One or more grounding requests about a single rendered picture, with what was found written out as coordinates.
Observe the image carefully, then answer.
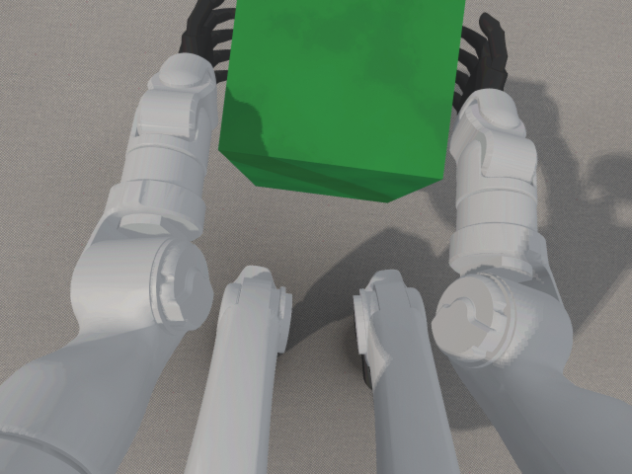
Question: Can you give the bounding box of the left robot hand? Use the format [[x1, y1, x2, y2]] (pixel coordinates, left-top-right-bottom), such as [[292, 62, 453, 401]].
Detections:
[[179, 0, 236, 84]]

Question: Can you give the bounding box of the right robot hand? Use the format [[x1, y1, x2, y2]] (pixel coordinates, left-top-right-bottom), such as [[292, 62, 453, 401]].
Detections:
[[452, 12, 508, 114]]

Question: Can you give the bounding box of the robot left shin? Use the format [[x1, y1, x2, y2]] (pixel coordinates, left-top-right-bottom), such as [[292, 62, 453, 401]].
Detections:
[[216, 266, 277, 333]]

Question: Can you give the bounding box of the robot left upper arm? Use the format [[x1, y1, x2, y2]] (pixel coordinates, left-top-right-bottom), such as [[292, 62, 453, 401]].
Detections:
[[0, 236, 213, 474]]

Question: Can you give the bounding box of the right robot forearm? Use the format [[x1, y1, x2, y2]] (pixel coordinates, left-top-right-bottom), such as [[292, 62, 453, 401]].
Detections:
[[447, 89, 565, 308]]

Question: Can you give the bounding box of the robot shin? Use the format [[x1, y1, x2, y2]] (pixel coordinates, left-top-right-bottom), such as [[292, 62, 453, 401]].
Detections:
[[216, 266, 277, 333], [364, 270, 428, 366]]

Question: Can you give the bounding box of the carton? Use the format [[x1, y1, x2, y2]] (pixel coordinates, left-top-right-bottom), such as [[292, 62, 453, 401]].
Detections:
[[218, 0, 466, 203]]

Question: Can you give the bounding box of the robot right shin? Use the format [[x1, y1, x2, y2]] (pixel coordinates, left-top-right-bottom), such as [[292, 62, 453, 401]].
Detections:
[[364, 270, 428, 366]]

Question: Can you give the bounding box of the robot right upper arm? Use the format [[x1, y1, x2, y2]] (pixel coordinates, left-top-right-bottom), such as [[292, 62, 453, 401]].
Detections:
[[432, 273, 632, 474]]

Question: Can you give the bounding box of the left robot forearm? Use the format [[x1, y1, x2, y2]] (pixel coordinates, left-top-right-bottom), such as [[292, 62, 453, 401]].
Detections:
[[70, 53, 218, 317]]

